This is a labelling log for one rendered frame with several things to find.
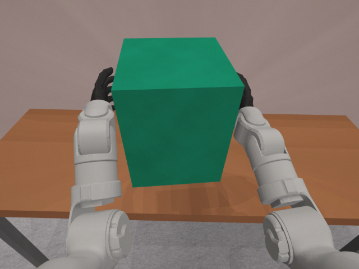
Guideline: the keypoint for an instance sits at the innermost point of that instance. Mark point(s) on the robot right hand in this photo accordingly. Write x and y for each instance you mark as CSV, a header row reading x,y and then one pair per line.
x,y
247,99

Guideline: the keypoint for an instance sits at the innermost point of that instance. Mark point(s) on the right robot upper arm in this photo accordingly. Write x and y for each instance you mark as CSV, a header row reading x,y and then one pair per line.
x,y
300,238

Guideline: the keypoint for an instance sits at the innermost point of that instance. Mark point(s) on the table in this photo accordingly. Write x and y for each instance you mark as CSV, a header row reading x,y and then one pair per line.
x,y
37,172

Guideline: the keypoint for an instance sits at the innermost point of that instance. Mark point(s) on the right robot forearm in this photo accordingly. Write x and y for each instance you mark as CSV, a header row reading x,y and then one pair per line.
x,y
279,185

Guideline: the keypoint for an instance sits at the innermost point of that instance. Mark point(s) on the left robot forearm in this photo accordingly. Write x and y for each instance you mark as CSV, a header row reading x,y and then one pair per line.
x,y
95,159

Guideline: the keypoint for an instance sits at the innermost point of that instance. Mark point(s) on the left robot upper arm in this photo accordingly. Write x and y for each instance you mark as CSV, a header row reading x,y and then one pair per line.
x,y
96,240

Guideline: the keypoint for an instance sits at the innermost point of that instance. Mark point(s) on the robot left hand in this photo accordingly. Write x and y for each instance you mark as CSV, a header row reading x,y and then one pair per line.
x,y
101,91

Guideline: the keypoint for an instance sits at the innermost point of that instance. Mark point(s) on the carton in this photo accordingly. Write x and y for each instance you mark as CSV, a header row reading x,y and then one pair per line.
x,y
176,101

